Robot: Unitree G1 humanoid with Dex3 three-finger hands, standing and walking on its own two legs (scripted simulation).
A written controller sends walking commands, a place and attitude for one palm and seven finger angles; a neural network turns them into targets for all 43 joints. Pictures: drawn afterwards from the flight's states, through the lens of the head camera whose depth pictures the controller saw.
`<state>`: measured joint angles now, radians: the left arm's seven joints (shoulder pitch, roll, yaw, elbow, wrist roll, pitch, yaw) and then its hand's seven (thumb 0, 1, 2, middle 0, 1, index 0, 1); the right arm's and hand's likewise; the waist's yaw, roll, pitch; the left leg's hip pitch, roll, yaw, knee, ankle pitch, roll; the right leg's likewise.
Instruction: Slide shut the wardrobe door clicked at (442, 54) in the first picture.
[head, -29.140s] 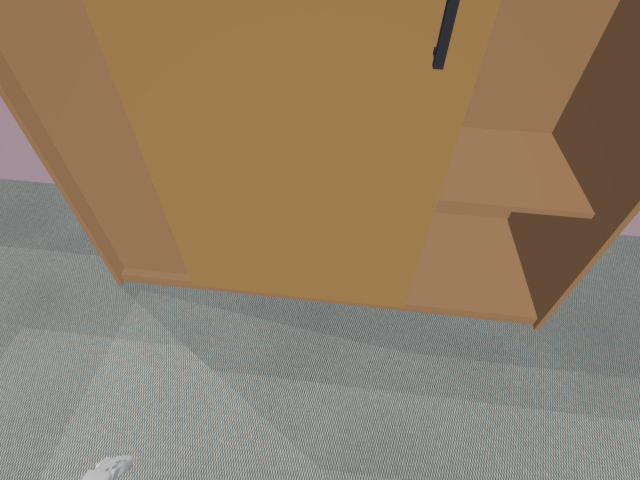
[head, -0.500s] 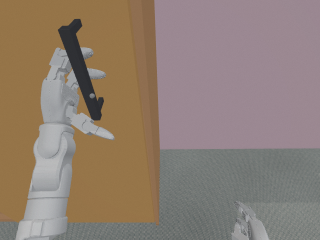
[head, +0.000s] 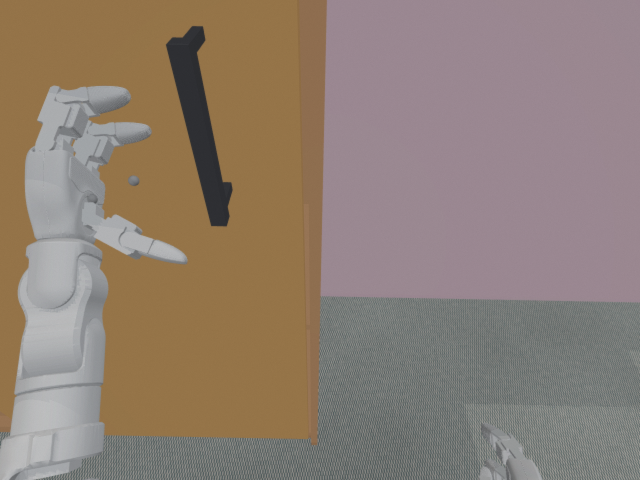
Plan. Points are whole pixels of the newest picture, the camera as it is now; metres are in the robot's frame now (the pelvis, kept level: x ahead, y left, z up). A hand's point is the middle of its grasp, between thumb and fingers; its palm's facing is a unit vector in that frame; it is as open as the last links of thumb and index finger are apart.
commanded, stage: slip the hand off the handle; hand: left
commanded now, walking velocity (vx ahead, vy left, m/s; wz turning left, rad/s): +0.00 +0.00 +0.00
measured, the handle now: (208, 136) +0.37 +0.16 +0.27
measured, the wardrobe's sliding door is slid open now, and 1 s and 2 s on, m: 0.00 0.00 0.00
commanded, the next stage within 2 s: draw the hand back to the body in 0.68 s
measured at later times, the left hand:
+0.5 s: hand (119, 240) +0.23 +0.20 +0.26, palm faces +0.17 -0.98 -0.07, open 14.8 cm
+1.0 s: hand (127, 281) +0.22 +0.20 +0.22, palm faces +0.13 -0.97 -0.20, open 14.7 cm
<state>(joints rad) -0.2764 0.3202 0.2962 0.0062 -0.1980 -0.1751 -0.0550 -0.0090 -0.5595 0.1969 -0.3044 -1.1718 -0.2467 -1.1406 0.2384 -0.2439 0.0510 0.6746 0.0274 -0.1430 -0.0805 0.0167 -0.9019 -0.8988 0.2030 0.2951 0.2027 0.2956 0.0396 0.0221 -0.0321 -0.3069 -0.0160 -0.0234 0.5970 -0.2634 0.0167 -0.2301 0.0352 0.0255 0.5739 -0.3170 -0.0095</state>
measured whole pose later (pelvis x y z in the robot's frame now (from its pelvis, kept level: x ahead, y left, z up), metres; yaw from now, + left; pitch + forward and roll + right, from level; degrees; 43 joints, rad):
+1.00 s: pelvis +0.01 -0.01 +0.00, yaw +1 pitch -4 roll +0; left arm 0.21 0.35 0.29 -0.51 -0.29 0.22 -0.17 -0.01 -0.56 0.20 -0.25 -1.15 -0.25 -1.15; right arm 0.19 -0.24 0.09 0.64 0.05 -0.18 -0.10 0.02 -0.90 -0.90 0.20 0.30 0.20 0.30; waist 0.09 0.06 -0.06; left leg -0.23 -0.02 -0.04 0.57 -0.27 0.01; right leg -0.15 0.03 0.01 0.55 -0.33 -0.02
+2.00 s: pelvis +0.02 +0.02 +0.01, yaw -1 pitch -5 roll -1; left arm 0.44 0.36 0.34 -0.41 -0.08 -0.10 0.08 0.01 0.58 0.75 -0.22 -0.49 -0.22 -0.48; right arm 0.19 -0.23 0.03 0.65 -0.01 -0.15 -0.08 0.02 -0.90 -0.90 0.20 0.30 0.20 0.30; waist 0.08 0.04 0.01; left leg -0.14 -0.04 0.00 0.46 -0.24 0.04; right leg -0.06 0.00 0.05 0.43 -0.28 0.02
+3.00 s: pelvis -0.03 +0.02 +0.01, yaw -1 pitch +0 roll -2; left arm 0.53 0.43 0.41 -0.45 -0.05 -0.20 0.10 0.02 0.89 0.90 -0.21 -0.31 -0.21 -0.30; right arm 0.19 -0.23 0.00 0.57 0.00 -0.02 -0.09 0.02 -0.90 -0.90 0.20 0.29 0.20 0.30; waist 0.03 0.02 0.01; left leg -0.32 -0.02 -0.01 0.45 -0.13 0.05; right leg -0.23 0.02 0.04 0.41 -0.17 0.03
